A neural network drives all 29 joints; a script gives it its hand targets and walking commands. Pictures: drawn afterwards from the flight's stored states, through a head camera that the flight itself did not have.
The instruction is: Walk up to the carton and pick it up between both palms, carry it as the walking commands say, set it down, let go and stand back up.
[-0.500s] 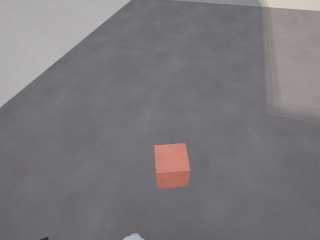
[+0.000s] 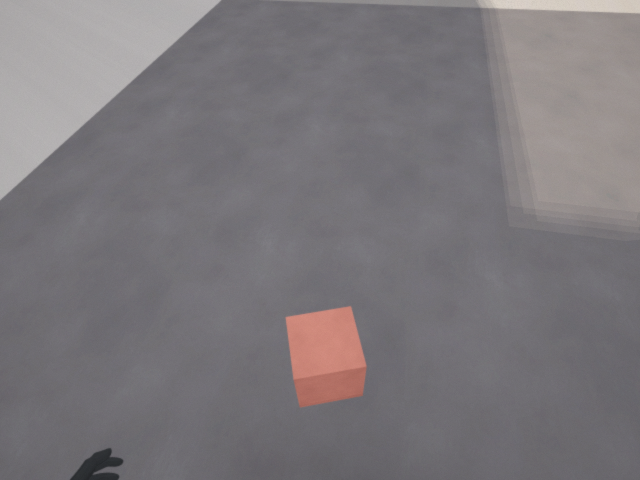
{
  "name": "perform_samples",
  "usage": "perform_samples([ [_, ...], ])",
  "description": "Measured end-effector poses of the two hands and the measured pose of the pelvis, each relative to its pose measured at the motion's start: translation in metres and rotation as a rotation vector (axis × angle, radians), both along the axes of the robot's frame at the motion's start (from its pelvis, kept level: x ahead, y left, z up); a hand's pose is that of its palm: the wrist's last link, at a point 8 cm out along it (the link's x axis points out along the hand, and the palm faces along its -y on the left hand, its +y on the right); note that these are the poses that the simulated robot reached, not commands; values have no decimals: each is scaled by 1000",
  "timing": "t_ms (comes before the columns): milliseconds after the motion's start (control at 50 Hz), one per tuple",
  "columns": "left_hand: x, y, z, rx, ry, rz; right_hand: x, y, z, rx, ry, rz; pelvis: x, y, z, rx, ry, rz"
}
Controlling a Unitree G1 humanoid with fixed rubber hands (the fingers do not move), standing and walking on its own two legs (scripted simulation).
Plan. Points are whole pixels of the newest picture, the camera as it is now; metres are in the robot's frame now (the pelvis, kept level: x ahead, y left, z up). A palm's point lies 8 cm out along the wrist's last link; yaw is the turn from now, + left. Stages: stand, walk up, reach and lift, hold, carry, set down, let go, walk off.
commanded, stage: walk up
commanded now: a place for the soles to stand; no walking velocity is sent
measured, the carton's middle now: (325, 357) +0.57 +0.03 -0.63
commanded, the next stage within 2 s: none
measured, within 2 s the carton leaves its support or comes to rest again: neither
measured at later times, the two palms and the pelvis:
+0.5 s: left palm out of the picture +0.15 +0.32 -0.05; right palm out of the picture +0.08 -0.37 -0.05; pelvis +0.02 -0.02 +0.02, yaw +2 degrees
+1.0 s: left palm out of the picture +0.11 +0.26 -0.07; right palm (631, 402) +0.25 -0.39 -0.08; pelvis +0.10 -0.08 +0.01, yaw +10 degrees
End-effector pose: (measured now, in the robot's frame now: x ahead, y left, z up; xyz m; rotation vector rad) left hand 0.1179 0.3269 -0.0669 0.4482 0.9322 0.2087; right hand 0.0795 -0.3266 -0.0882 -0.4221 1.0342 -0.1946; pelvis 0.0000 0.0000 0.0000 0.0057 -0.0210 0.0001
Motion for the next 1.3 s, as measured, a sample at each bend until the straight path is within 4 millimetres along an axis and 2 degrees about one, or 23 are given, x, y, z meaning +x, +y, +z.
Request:
perform_samples([
  [100, 26, -4, 5, -8, -31, -9, 18, 4, 1, 17, -5, -5, 6, -1, 4, 5, 4, 5],
  [200, 38, -8, 6, -25, -30, -5, 29, 4, 7, 13, -11, -13, 8, 1, 10, 7, -1, 5],
  [400, 24, -10, 5, -65, 32, 28, 34, -1, 21, 0, 2, -17, 10, -1, 22, 3, -5, 15],
  [480, 29, -6, 13, -56, 19, 34, 10, -31, 32, -68, 31, -35, 17, -13, 23, 13, -1, 29],
  [540, 37, -13, 18, -50, 16, 20, -10, -61, 41, -117, 84, -51, 24, -27, 24, 17, -4, 37],
  [580, 44, -22, 19, -46, 20, 11, -16, -82, 44, -139, 107, -55, 30, -39, 22, 16, -6, 41],
  [620, 49, -33, 19, -34, 16, 13, -12, -103, 42, -155, 121, -50, 39, -53, 17, 9, -9, 49],
  [660, 47, -41, 13, -6, 5, 26, 0, -119, 34, -166, 127, -32, 46, -68, 8, 1, -12, 59],
  [700, 36, -50, 10, -3, 11, 59, 22, -122, 28, -155, 116, -9, 52, -77, 7, 0, -16, 77],
  [760, 13, -62, 11, -12, 39, 125, 61, -113, 24, -106, 83, 56, 62, -83, 12, -9, -22, 103],
  [840, -11, -69, 13, -11, 79, 186, 103, -96, 21, -44, 73, 118, 77, -88, 19, -8, -23, 132],
  [920, -22, -66, 6, -7, 117, 230, 139, -78, 16, -15, 55, 155, 91, -87, 16, 1, -23, 152],
  [1020, -6, -68, -7, -22, 110, 263, 180, -63, 12, -10, 0, 194, 104, -84, 8, 4, -19, 185],
  [1100, 12, -78, -7, -33, 85, 259, 212, -53, 14, 15, -26, 211, 116, -86, 11, -10, -13, 201],
  [1160, 24, -76, -4, -30, 74, 263, 232, -46, 16, 29, -43, 220, 123, -86, 14, -8, -9, 212],
  [1220, 36, -69, 0, -21, 56, 277, 246, -41, 18, 31, -50, 229, 128, -84, 15, -9, -10, 220],
  [1300, 49, -59, 4, -10, 35, 291, 256, -38, 19, 22, -44, 233, 132, -82, 15, -14, -13, 228],
])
